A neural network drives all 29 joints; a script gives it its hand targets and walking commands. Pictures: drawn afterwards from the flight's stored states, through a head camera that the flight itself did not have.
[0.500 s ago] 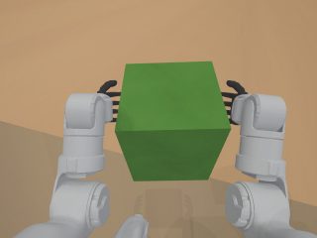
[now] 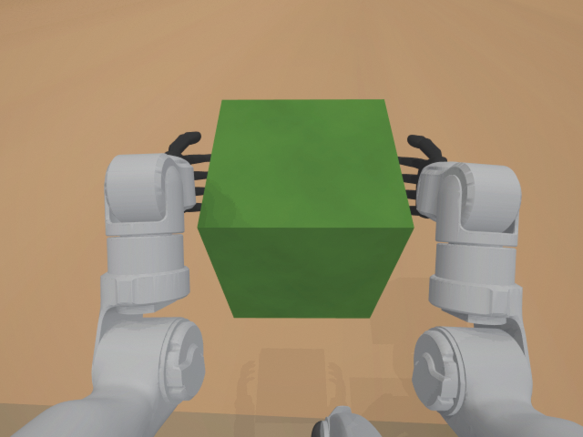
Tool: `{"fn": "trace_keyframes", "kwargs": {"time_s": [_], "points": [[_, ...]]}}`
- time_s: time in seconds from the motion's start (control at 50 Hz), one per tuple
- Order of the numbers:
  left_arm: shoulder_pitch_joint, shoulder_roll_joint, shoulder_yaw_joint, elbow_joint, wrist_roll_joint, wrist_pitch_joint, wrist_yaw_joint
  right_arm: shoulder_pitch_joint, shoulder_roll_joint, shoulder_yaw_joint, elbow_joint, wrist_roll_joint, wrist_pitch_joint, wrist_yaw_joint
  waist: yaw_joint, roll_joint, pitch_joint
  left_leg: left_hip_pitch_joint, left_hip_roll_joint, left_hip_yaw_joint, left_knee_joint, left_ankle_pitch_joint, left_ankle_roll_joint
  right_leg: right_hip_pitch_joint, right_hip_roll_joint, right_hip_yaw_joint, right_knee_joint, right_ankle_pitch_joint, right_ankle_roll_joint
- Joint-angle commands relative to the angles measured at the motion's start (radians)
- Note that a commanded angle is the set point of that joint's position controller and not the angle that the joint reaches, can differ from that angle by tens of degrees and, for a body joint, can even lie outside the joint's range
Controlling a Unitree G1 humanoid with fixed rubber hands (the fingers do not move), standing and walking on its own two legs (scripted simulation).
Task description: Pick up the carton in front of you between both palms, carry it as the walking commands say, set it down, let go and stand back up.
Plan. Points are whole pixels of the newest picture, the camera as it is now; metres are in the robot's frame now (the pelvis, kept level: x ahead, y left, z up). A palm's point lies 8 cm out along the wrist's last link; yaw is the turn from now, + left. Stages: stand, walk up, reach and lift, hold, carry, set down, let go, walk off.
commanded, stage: carry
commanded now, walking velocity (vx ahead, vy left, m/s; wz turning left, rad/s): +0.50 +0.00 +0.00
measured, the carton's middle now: (302, 218) +0.41 -0.03 +0.09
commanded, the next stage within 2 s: none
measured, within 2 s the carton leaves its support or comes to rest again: neither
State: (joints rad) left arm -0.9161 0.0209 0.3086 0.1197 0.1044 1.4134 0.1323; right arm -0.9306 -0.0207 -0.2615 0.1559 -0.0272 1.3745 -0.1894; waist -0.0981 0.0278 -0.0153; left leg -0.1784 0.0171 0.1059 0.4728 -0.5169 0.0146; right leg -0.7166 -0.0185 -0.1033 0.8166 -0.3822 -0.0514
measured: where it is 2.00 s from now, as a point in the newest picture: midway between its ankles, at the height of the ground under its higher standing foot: (272, 246)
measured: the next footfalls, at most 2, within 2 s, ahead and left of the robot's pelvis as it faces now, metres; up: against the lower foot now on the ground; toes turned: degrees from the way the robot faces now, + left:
right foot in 0.04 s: +0.21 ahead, -0.10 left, +0.04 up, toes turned -5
left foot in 0.42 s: +0.45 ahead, +0.11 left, +0.05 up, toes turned +6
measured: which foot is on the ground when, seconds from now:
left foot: down 0.00-0.06, up 0.08-0.40, down 0.42-0.88, up 0.90-1.00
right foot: up 0.00-0.02, down 0.04-0.46, up 0.48-0.84, down 0.86-1.00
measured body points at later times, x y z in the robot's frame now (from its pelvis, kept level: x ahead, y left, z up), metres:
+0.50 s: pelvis +0.32 +0.02 +0.03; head +0.34 +0.02 +0.48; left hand +0.71 +0.19 +0.21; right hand +0.72 -0.11 +0.21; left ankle +0.41 +0.10 -0.68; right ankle +0.19 -0.10 -0.62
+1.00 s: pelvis +0.62 -0.01 +0.06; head +0.65 -0.02 +0.51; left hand +0.99 +0.15 +0.18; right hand +1.02 -0.14 +0.19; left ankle +0.53 +0.11 -0.59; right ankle +0.67 -0.08 -0.68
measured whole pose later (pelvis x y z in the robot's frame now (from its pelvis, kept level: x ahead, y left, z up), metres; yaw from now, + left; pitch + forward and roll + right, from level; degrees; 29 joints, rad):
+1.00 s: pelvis +0.62 -0.01 +0.06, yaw +2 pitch +5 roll +2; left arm -0.86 -0.03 0.28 0.25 0.14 1.38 0.19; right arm -0.90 0.02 -0.28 0.26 -0.13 1.35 -0.16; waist 0.01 0.00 -0.02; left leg -0.47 0.00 0.02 1.11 -0.42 -0.01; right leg -0.41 0.00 -0.13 0.49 -0.17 -0.08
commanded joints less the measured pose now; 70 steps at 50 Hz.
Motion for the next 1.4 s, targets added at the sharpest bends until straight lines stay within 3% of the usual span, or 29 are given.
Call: {"fn": "trace_keyframes", "kwargs": {"time_s": [0.0, 0.02, 0.04, 0.06, 0.12, 0.16, 0.22, 0.34, 0.4, 0.42, 0.44, 0.46, 0.5, 0.56, 0.64, 0.76, 0.82, 0.84, 0.86, 0.88, 0.94, 1.14, 1.24, 1.26, 1.28, 1.3, 1.32, 1.34, 1.38], "points": [[-0.723, -0.988, -0.502, 0.014, -0.372, -0.050, -0.173, -0.794, 1.149, 0.530, -0.030, 0.494, -0.009, 0.311, 0.124, 0.077, -0.563, 0.079, 0.171, -0.042, 0.149, 0.897, 0.095, 0.589, 0.124, -0.166, -0.225, 0.111, -0.044], [-0.685, -0.991, -0.490, 0.053, -0.376, -0.059, -0.184, -0.798, 1.140, 0.519, -0.010, 0.477, -0.014, 0.316, 0.180, 0.044, -0.661, -0.069, 0.155, -0.014, 0.322, 0.813, 0.046, 0.883, 0.038, -0.042, -0.222, 0.062, -0.082], [-0.678, -0.993, -0.485, 0.073, -0.372, -0.068, -0.193, -0.790, 1.158, 0.501, 0.017, 0.465, -0.012, 0.324, 0.204, -0.206, -0.779, -0.351, 0.046, -0.018, 0.605, 0.465, -0.019, 1.115, -0.266, 0.524, -0.310, -0.117, -0.231], [-0.694, -1.017, -0.489, 0.067, -0.390, -0.078, -0.201, -0.816, 1.155, 0.502, 0.022, 0.449, -0.015, 0.328, 0.232, -0.324, -0.690, -0.569, -0.102, -0.083, 0.811, -0.038, -0.028, 1.125, -0.329, 0.817, -0.461, 0.083, -0.312], [-0.839, -1.125, -0.568, -0.073, -0.512, -0.085, -0.226, -0.766, 1.141, 0.458, 0.022, 0.402, -0.032, 0.306, 0.204, -0.032, -0.554, -0.720, -0.002, -0.159, 0.947, 0.029, 0.023, 1.001, -0.277, 0.528, -0.318, 0.442, -0.236], [-0.949, -1.176, -0.603, -0.161, -0.590, -0.088, -0.238, -0.752, 1.115, 0.428, -0.019, 0.371, -0.035, 0.278, 0.176, -0.074, -0.560, -0.662, 0.017, -0.155, 0.835, 0.070, 0.025, 0.935, -0.243, 0.431, -0.355, 0.324, -0.173], [-1.014, -1.196, -0.618, -0.228, -0.643, -0.082, -0.247, -0.776, 1.067, 0.421, -0.110, 0.336, -0.034, 0.238, 0.173, -0.115, -0.540, -0.637, 0.015, -0.100, 0.682, 0.040, 0.016, 0.868, -0.239, 0.362, -0.406, 0.266, -0.184], [-0.915, -1.154, -0.602, -0.120, -0.610, -0.053, -0.253, -0.721, 0.989, 0.450, -0.079, 0.282, -0.006, 0.210, 0.176, -0.175, -0.496, -0.282, -0.045, 0.046, 0.190, 0.275, 0.027, 0.727, -0.197, 0.147, -0.408, 0.398, -0.110], [-0.856, -1.139, -0.577, -0.014, -0.572, -0.050, -0.261, -0.656, 1.007, 0.442, 0.044, 0.287, -0.004, 0.236, 0.050, -0.107, -0.606, 0.200, -0.088, 0.109, 0.038, 0.318, 0.061, 0.598, -0.127, -0.014, -0.054, 0.692, -0.024], [-0.857, -1.131, -0.557, 0.006, -0.557, -0.050, -0.265, -0.638, 1.006, 0.433, 0.062, 0.286, -0.013, 0.246, 0.013, 0.026, -0.688, 0.450, 0.107, -0.259, 0.003, 0.067, 0.152, 0.329, -0.079, -0.002, 0.158, 0.431, 0.027], [-0.847, -1.139, -0.550, 0.026, -0.542, -0.049, -0.269, -0.644, 1.016, 0.426, 0.084, 0.292, -0.020, 0.255, 0.010, 0.271, -0.679, 0.548, 0.313, -0.683, -0.081, 0.252, 0.254, 0.084, 0.070, 0.031, 0.377, -0.077, 0.052], [-0.864, -1.139, -0.533, 0.044, -0.528, -0.054, -0.268, -0.649, 1.037, 0.423, 0.074, 0.313, -0.018, 0.265, 0.013, 0.203, -0.631, 0.562, 0.328, -0.701, -0.048, 0.510, 0.295, -0.053, 0.076, 0.109, 0.550, -0.153, 0.031], [-0.849, -1.131, -0.508, 0.035, -0.505, -0.061, -0.258, -0.738, 1.113, 0.457, 0.012, 0.383, -0.022, 0.283, 0.010, 0.031, -0.561, 0.464, 0.294, -0.532, 0.014, 0.746, 0.252, -0.117, 0.011, 0.132, 0.572, -0.098, 0.015], [-0.852, -1.122, -0.506, -0.054, -0.489, -0.067, -0.221, -0.867, 1.197, 0.521, -0.122, 0.478, -0.023, 0.298, 0.040, 0.066, -0.547, 0.369, 0.250, -0.420, -0.033, 0.670, 0.186, -0.058, -0.019, 0.131, 0.391, -0.032, 0.027], [-0.878, -1.065, -0.499, -0.161, -0.459, -0.061, -0.165, -0.921, 1.197, 0.528, -0.202, 0.535, -0.007, 0.302, 0.025, 0.099, -0.546, 0.354, 0.239, -0.328, -0.052, 0.707, 0.210, -0.052, -0.011, 0.083, 0.167, 0.010, 0.038], [-0.806, -1.018, -0.515, -0.100, -0.406, -0.033, -0.156, -0.793, 1.153, 0.516, -0.087, 0.479, 0.010, 0.298, 0.021, 0.131, -0.510, 0.313, 0.173, -0.131, 0.005, 0.940, 0.137, 0.168, 0.040, -0.020, -0.226, 0.305, 0.015], [-0.778, -1.042, -0.510, -0.011, -0.417, -0.032, -0.192, -0.735, 1.152, 0.504, 0.001, 0.438, 0.006, 0.302, 0.087, 0.098, -0.569, 0.188, 0.114, -0.024, 0.240, 1.017, 0.046, 0.584, 0.064, -0.083, -0.435, 0.462, -0.025], [-0.750, -1.052, -0.498, 0.019, -0.425, -0.035, -0.206, -0.733, 1.146, 0.500, 0.024, 0.431, 0.002, 0.305, 0.135, 0.039, -0.609, 0.003, 0.106, -0.032, 0.371, 0.742, 0.019, 0.808, -0.079, 0.065, -0.381, 0.488, -0.044], [-0.772, -1.022, -0.483, 0.038, -0.413, -0.044, -0.212, -0.745, 1.179, 0.483, 0.052, 0.430, 0.003, 0.309, 0.130, -0.220, -0.730, -0.310, 0.004, -0.050, 0.614, 0.276, -0.019, 1.113, -0.344, 0.477, -0.299, 0.659, -0.193], [-0.736, -1.033, -0.466, 0.073, -0.416, -0.054, -0.220, -0.741, 1.172, 0.474, 0.063, 0.418, -0.001, 0.309, 0.162, -0.305, -0.712, -0.502, -0.078, -0.089, 0.780, -0.041, -0.024, 1.163, -0.373, 0.631, -0.369, 0.605, -0.260], [-0.772, -1.138, -0.473, 0.006, -0.469, -0.075, -0.252, -0.668, 1.230, 0.448, 0.084, 0.385, -0.022, 0.306, 0.147, -0.107, -0.569, -0.593, 0.021, -0.131, 0.701, 0.094, -0.018, 1.037, -0.303, 0.439, -0.408, 0.630, -0.146], [-0.527, -1.284, -0.600, -0.223, -0.478, -0.139, -0.298, -0.350, 1.341, 0.595, -0.177, 0.308, -0.120, 0.262, 0.128, -0.179, -0.506, -0.442, 0.011, 0.005, 0.182, 0.378, -0.050, 0.995, -0.218, 0.141, -0.512, 0.788, -0.073], [-0.229, -1.213, -0.737, -0.365, -0.421, -0.161, -0.290, -0.145, 1.291, 0.757, -0.362, 0.315, -0.140, 0.275, 0.132, -0.190, -0.495, -0.149, -0.069, 0.103, -0.133, 0.655, -0.031, 0.938, -0.135, -0.024, -0.311, 1.048, -0.006], [-0.177, -1.202, -0.765, -0.377, -0.416, -0.163, -0.292, -0.091, 1.283, 0.782, -0.367, 0.314, -0.140, 0.286, 0.116, -0.156, -0.505, 0.020, -0.061, 0.123, -0.232, 0.791, -0.020, 0.847, -0.114, -0.057, -0.221, 0.999, 0.018], [-0.122, -1.188, -0.790, -0.382, -0.408, -0.164, -0.296, -0.037, 1.267, 0.800, -0.374, 0.311, -0.140, 0.299, 0.107, -0.120, -0.508, 0.199, 0.034, 0.058, -0.224, 0.956, -0.014, 0.703, -0.101, -0.043, -0.154, 0.844, 0.047], [-0.085, -1.182, -0.813, -0.385, -0.409, -0.160, -0.302, 0.010, 1.240, 0.794, -0.377, 0.299, -0.141, 0.311, 0.092, 0.050, -0.593, 0.501, 0.270, -0.149, -0.001, 1.563, 0.056, 0.458, -0.085, -0.026, 0.026, 0.411, 0.080], [-0.049, -1.201, -0.830, -0.360, -0.408, -0.155, -0.307, 0.088, 1.199, 0.789, -0.336, 0.269, -0.150, 0.318, 0.078, 0.253, -0.682, 0.782, 0.392, -0.310, 0.071, 1.824, 0.224, 0.156, 0.017, 0.036, 0.178, -0.153, 0.099], [0.025, -1.191, -0.824, -0.328, -0.394, -0.158, -0.311, 0.161, 1.220, 0.779, -0.311, 0.275, -0.155, 0.329, 0.077, 0.213, -0.696, 0.750, 0.404, -0.308, 0.013, 1.676, 0.248, 0.105, 0.008, 0.088, 0.226, -0.225, 0.091], [0.054, -1.214, -0.825, -0.325, -0.404, -0.173, -0.321, 0.145, 1.260, 0.767, -0.347, 0.294, -0.169, 0.348, 0.088, 0.085, -0.618, 0.580, 0.359, -0.246, -0.076, 1.300, 0.173, 0.141, -0.045, 0.121, 0.030, -0.198, 0.076]]}}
